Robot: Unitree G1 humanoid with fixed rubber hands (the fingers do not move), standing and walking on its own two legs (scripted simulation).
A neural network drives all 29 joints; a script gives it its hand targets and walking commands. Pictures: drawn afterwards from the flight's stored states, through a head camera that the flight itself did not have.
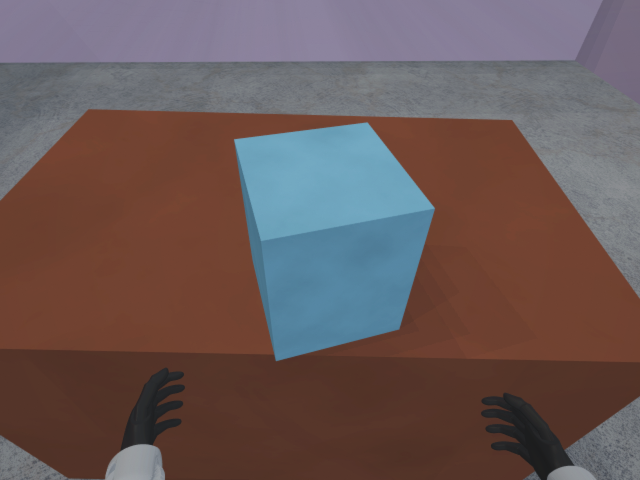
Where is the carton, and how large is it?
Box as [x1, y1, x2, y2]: [234, 122, 434, 360]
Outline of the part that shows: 367,122 234,139 252,259 276,360 399,328 434,208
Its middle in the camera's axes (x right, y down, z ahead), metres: +0.00 +0.00 +0.58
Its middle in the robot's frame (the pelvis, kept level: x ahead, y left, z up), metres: +0.43 +0.00 +0.07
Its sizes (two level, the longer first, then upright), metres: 0.210 0.200 0.250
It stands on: a pedestal, 0.71 m high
